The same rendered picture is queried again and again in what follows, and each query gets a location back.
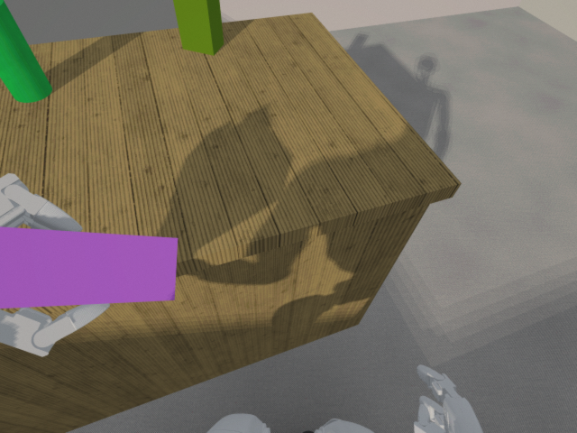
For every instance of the robot left hand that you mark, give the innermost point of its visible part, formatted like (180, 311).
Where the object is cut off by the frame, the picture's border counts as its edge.
(28, 329)

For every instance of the left robot thigh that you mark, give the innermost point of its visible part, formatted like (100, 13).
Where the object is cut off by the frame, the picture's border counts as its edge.
(239, 423)

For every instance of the table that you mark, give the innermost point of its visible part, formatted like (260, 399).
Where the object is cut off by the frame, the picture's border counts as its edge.
(290, 180)

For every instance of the robot right hand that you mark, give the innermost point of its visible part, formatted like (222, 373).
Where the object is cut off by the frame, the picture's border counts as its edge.
(456, 415)

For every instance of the sponge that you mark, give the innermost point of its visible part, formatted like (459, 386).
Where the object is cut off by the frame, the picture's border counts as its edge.
(42, 268)

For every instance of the robot right shin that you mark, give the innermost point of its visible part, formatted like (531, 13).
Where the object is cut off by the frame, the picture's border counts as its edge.
(330, 421)

